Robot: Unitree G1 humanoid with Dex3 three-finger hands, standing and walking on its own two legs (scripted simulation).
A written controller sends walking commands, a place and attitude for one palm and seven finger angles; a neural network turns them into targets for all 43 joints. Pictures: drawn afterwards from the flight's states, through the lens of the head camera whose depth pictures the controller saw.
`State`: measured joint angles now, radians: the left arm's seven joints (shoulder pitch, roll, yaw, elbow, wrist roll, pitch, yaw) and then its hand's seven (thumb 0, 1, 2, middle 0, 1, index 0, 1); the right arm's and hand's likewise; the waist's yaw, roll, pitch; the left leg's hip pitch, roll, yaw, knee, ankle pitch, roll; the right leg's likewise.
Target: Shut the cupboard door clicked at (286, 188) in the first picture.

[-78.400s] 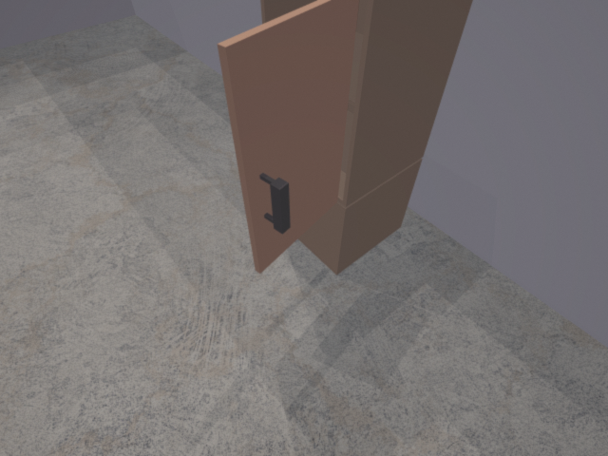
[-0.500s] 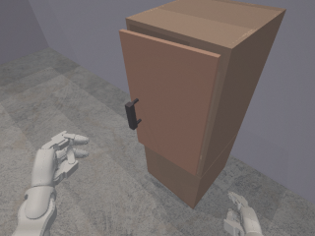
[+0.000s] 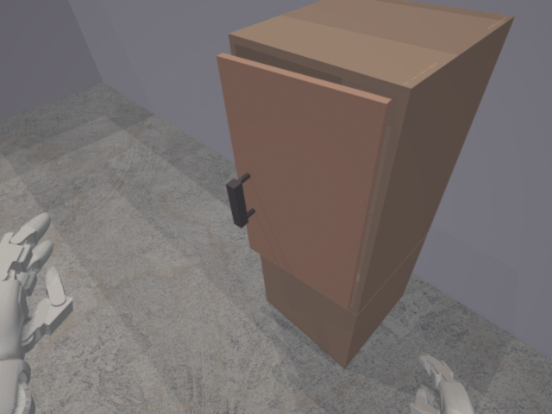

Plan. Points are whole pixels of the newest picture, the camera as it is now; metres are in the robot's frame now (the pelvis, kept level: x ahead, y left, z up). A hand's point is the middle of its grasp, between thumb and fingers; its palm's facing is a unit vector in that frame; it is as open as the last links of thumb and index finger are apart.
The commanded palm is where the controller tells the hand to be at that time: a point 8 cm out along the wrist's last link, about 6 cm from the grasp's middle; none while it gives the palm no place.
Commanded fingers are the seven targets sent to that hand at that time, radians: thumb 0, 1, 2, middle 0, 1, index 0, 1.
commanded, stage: draw the hand back to the body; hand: left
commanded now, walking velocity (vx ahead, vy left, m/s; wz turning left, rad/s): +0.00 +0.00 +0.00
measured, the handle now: (243, 199) +0.62 +0.18 -0.09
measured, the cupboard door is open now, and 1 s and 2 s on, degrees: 6 6 6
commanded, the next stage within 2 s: step back with the hand held close in 0.14 s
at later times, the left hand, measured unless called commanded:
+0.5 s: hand (69, 298) +0.19 +0.27 +0.15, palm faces +0.38 -0.79 -0.48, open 7.4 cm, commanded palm +0.13 +0.31 +0.17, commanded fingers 0.00 0.90 0.90 -0.20 -0.30 -0.20 -0.30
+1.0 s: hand out of the picture +0.10 +0.30 +0.15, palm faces +0.47 -0.76 -0.46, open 7.4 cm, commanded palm +0.03 +0.33 +0.17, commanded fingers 0.00 0.90 0.90 -0.20 -0.30 -0.20 -0.30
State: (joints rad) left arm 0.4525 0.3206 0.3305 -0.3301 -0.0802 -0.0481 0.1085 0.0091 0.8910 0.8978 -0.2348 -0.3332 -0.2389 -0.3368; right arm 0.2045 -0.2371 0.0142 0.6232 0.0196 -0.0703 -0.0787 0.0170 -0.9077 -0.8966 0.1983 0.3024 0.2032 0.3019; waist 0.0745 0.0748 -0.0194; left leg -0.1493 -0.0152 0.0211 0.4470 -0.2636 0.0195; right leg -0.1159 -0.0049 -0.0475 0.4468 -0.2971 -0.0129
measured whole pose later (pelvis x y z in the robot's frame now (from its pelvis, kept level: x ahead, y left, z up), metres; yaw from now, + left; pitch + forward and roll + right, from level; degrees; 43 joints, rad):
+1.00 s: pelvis -0.09 +0.02 -0.02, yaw +3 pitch +0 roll -2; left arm 0.51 0.41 0.42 -0.45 -0.03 -0.19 0.14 0.01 0.89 0.90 -0.21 -0.30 -0.22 -0.31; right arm 0.24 -0.23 0.01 0.54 0.01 -0.02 -0.10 0.02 -0.91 -0.90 0.20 0.30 0.20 0.30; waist -0.01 0.01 -0.01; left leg -0.42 -0.02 0.01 0.62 -0.21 0.07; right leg -0.34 0.03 0.00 0.59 -0.25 0.02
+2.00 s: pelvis -0.25 +0.03 -0.03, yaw -2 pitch -2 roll -3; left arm 0.49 0.40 0.42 -0.36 -0.05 -0.23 0.16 0.00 0.88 0.90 -0.21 -0.30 -0.22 -0.31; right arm 0.40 -0.30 -0.04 0.70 0.01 -0.08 -0.12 0.02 -0.91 -0.90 0.20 0.30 0.20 0.30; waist 0.00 0.01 -0.15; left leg -0.43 0.04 0.02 0.72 -0.26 0.00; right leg 0.01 0.03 -0.02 0.53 -0.51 0.01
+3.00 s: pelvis -0.29 +0.06 -0.01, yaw -3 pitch -1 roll -1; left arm 0.43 0.31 0.34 -0.32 -0.05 -0.13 0.17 0.01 0.89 0.90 -0.20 -0.30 -0.21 -0.30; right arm 0.24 -0.20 0.03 0.66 0.02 -0.11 -0.09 0.02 -0.91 -0.90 0.20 0.30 0.20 0.30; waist 0.02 0.00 -0.03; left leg -0.34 -0.03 0.02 0.47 -0.13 0.05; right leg -0.11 0.04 0.03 0.47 -0.34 -0.01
